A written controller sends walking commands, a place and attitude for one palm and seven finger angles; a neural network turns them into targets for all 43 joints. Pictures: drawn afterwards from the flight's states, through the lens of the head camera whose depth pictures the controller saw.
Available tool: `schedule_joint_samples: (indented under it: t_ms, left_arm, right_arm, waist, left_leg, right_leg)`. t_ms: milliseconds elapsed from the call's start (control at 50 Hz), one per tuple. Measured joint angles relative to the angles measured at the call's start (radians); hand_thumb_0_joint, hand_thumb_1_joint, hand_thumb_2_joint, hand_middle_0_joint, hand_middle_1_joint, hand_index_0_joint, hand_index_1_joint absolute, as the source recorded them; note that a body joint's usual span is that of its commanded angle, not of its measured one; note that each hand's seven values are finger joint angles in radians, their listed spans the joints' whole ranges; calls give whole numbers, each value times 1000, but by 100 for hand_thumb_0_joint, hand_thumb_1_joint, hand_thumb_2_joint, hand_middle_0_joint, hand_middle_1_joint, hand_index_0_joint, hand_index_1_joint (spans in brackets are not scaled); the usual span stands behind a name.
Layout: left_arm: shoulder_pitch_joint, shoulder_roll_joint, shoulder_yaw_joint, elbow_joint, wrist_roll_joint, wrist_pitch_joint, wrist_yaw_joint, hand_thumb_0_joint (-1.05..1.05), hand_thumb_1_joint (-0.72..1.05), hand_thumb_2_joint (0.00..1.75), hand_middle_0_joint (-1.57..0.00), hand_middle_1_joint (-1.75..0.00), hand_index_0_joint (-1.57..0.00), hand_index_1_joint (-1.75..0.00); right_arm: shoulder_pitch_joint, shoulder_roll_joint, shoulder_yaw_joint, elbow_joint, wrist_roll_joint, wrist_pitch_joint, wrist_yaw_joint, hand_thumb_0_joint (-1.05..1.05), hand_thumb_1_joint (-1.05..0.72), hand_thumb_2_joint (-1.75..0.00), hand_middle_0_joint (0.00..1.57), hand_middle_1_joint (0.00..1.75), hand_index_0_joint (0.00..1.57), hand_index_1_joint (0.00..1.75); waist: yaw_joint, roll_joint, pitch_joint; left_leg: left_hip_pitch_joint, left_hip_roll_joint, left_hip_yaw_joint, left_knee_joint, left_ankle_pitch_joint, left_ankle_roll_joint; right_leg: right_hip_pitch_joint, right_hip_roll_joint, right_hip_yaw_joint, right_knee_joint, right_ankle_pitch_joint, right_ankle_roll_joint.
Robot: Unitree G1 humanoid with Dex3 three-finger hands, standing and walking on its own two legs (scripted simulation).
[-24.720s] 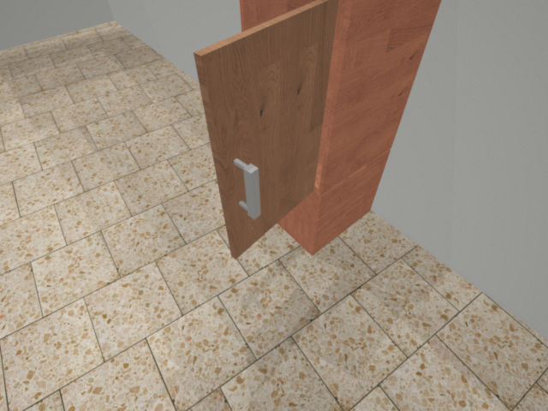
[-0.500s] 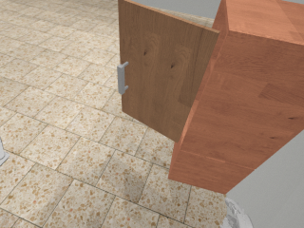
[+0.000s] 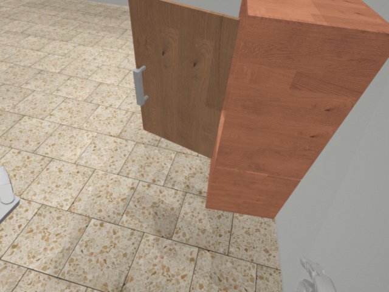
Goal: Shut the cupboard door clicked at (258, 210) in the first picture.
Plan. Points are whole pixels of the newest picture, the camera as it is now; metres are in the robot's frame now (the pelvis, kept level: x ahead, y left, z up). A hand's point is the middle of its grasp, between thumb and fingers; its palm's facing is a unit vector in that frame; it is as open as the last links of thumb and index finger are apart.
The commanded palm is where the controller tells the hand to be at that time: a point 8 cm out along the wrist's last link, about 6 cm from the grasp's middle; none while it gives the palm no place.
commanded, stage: stop stepping back and stand still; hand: left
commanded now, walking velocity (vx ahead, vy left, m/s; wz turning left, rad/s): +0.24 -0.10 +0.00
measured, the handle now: (142, 85) +0.85 +0.23 -0.06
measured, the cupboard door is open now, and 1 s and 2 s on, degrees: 71 71 71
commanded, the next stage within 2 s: let the arm hang, fingers relaxed in 1.08 s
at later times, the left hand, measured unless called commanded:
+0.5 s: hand out of the picture +0.11 +0.26 +0.16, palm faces +0.44 -0.79 -0.43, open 7.5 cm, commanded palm +0.05 +0.30 +0.18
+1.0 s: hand out of the picture +0.14 +0.30 +0.17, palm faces +0.46 -0.77 -0.43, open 7.5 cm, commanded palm +0.08 +0.34 +0.18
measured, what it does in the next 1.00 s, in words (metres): steps on the spot: left foot, then right foot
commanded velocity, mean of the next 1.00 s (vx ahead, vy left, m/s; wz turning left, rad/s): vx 0.12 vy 0.00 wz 0.00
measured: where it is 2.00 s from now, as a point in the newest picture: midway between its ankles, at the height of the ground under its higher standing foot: outside the picture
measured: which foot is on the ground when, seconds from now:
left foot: down 0.00-0.10, up 0.12-0.24, down 0.26-0.48, up 0.50-0.70, down 0.72-1.00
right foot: down 0.00-0.28, up 0.30-0.42, down 0.44-1.00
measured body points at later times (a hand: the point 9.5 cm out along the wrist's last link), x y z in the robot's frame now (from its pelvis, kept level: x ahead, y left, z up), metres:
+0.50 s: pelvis -0.08 -0.01 +0.00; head -0.10 +0.00 +0.45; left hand +0.08 +0.30 +0.19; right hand +0.06 -0.22 -0.09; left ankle -0.04 +0.11 -0.73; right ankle -0.08 -0.09 -0.73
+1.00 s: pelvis -0.05 +0.03 +0.00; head -0.04 +0.04 +0.45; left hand +0.11 +0.34 +0.19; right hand +0.15 -0.18 -0.07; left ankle -0.03 +0.15 -0.73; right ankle -0.08 -0.09 -0.73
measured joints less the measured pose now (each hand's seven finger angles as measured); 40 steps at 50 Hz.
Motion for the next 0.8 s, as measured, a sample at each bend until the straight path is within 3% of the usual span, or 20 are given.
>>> schedule_joint_samples:
  t_ms: [80, 120, 180, 240, 280, 340, 380, 440, 520, 580, 660, 720, 800]
  left_arm:
    - [72, 2, -16, -85, 6, 28, -11, 2, 89, 89, -21, -31, -20, -30]
    - [121, 11, -22, -148, 3, 30, -14, 2, 89, 89, -21, -31, -21, -30]
    - [184, 23, -28, -203, 7, 30, 2, 2, 88, 89, -22, -31, -21, -30]
    - [121, -8, -30, -149, 26, 23, 30, 2, 88, 89, -22, -31, -21, -30]
    - [6, -40, -30, -58, 36, 22, 45, 1, 88, 89, -22, -31, -21, -30]
    - [-85, -85, -8, 64, 40, 48, 59, 1, 88, 89, -21, -31, -21, -30]
    - [-83, -97, -9, 88, 42, 70, 54, 2, 89, 89, -21, -31, -20, -30]
    - [-16, -81, -30, 27, 47, 78, 37, 2, 89, 90, -21, -30, -20, -30]
    - [56, -54, -60, -64, 56, 40, 19, 2, 89, 89, -21, -31, -20, -30]
    - [71, -47, -62, -65, 55, 3, 22, 2, 88, 89, -22, -31, -21, -30]
    - [50, -49, -37, -14, 54, -11, 37, 1, 88, 89, -22, -31, -21, -30]
    - [25, -67, -37, 8, 48, -2, 45, 1, 88, 89, -22, -31, -21, -30]
    - [10, -81, -36, 24, 46, 14, 39, 2, 89, 89, -21, -31, -21, -30]
  right_arm:
    - [17, 34, 8, -34, -5, -36, 15, 1, -91, -90, 20, 30, 20, 30]
    - [18, 42, 11, -32, -14, -48, 22, 1, -91, -90, 20, 30, 20, 30]
    - [57, 49, 16, -1, -18, -42, 18, 1, -90, -90, 20, 30, 20, 30]
    - [104, 32, 24, 31, -17, -41, 1, 1, -90, -90, 20, 30, 20, 30]
    - [105, 23, 23, 53, -12, -50, -8, 1, -90, -90, 20, 30, 20, 30]
    - [78, 37, 38, 66, -8, -62, -8, 2, -90, -90, 20, 30, 20, 30]
    - [70, 56, 46, 53, -13, -76, 2, 2, -90, -90, 20, 30, 20, 30]
    - [71, 84, 62, 23, -21, -87, 22, 2, -90, -90, 20, 30, 20, 30]
    - [64, 79, 50, 7, -28, -70, 39, 1, -90, -90, 21, 30, 21, 30]
    - [74, 54, 28, 29, -22, -48, 40, 1, -90, -90, 21, 30, 21, 30]
    - [87, 11, 7, 41, -14, -42, 24, 1, -90, -90, 20, 30, 20, 30]
    - [84, -29, -15, 40, -6, -56, 13, 1, -90, -90, 20, 30, 20, 30]
    - [36, -14, -20, 51, 3, -58, 7, 2, -91, -90, 20, 30, 20, 30]
  waist:
    - [-27, -18, 2]
    - [-30, -9, 18]
    - [7, -17, -20]
    - [41, 0, -84]
    - [35, 9, -85]
    - [21, -2, -60]
    - [0, 0, -49]
    - [-20, -16, -39]
    - [-15, -6, -19]
    - [3, -9, -22]
    - [18, -9, -13]
    - [21, 30, 5]
    - [34, 6, 33]
  left_leg:
    - [-58, -13, -14, -32, -52, -24]
    - [-88, -10, -21, 27, -142, -44]
    - [-76, -18, -19, 254, -238, -62]
    - [46, 7, -8, 252, -311, -41]
    - [80, 0, -17, 197, -282, -19]
    - [98, -23, 2, 169, -225, -5]
    - [115, -24, 3, 121, -195, -2]
    - [123, -22, 10, 77, -181, -13]
    - [50, -10, 11, 234, -305, -28]
    - [-6, -4, 27, 400, -335, -37]
    - [48, 29, 62, 257, -270, -29]
    - [128, 54, 52, 100, -188, -19]
    - [153, 36, 77, 107, -192, -40]
  right_leg:
    - [39, 6, -31, -82, -45, -30]
    - [33, 6, -56, -103, 61, -49]
    - [22, -11, -62, -60, 60, -60]
    - [5, -37, -94, -26, 46, -35]
    - [-14, -52, -111, 20, 29, -20]
    - [-40, -50, -64, 104, -24, -12]
    - [-52, -37, -59, 130, -31, -12]
    - [-3, -29, -72, -1, -28, -22]
    - [-3, -17, -84, -50, 111, -74]
    - [15, -28, -84, -69, 103, -73]
    - [41, -53, -86, -70, 87, -52]
    - [46, -49, -107, -27, 48, -34]
    - [65, -73, -84, -16, 31, -14]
